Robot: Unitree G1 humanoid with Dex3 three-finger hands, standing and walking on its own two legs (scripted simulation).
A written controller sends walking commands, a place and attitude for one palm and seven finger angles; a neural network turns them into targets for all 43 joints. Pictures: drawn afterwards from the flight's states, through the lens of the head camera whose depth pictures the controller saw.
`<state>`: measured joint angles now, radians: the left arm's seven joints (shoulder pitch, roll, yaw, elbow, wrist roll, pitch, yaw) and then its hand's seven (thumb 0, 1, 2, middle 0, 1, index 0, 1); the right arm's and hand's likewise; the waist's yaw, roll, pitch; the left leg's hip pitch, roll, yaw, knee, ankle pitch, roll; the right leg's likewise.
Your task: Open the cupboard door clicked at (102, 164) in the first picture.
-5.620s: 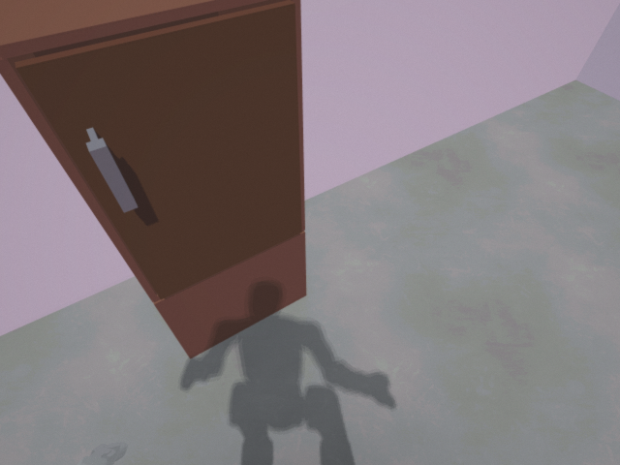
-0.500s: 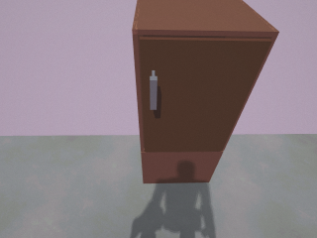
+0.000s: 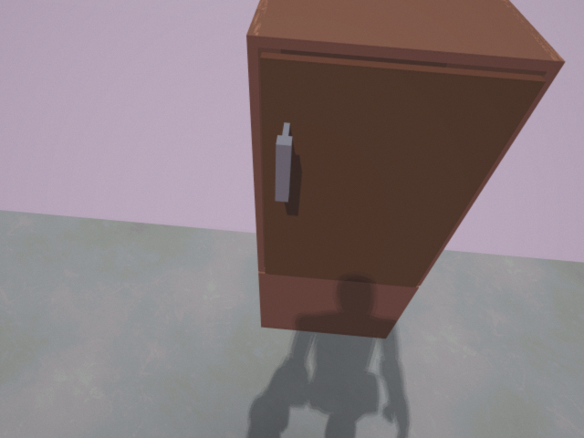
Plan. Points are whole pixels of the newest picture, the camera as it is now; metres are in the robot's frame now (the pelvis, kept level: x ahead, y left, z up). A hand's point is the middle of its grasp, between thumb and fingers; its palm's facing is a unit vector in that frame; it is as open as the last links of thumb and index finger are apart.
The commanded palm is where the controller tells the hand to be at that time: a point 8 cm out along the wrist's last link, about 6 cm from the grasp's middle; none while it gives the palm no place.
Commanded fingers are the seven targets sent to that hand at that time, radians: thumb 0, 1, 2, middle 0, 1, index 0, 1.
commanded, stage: shuffle to correct the standing spot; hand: left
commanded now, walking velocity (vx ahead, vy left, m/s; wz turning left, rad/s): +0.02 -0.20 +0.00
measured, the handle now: (284, 162) +0.54 +0.06 +0.07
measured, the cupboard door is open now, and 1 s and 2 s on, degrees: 0 0 0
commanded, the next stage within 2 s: come to a stop and stand still in 0.36 s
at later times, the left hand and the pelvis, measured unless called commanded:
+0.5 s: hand out of the picture +0.12 +0.09 -0.17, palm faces -0.03 -0.97 -0.26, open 7.3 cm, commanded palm none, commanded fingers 0.00 0.90 0.90 -0.20 -0.30 -0.20 -0.30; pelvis +0.03 -0.11 -0.01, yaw -1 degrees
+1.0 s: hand out of the picture +0.00 +0.08 -0.17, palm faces +0.08 -0.98 -0.20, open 7.3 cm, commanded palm none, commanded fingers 0.00 0.90 0.90 -0.20 -0.30 -0.20 -0.30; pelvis -0.01 -0.10 +0.01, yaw +0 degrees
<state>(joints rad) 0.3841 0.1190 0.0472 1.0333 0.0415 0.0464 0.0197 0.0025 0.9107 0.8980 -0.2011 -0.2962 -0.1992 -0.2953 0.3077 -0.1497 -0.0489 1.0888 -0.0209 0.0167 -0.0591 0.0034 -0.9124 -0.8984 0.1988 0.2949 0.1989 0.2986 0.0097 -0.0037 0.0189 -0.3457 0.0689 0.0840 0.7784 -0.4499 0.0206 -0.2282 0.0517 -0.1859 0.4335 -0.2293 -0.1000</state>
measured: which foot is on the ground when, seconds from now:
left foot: up 0.00-0.04, down 0.06-0.44, up 0.46-0.84, down 0.86-1.00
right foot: down 0.00-0.08, up 0.10-0.42, down 0.44-0.90, up 0.92-1.00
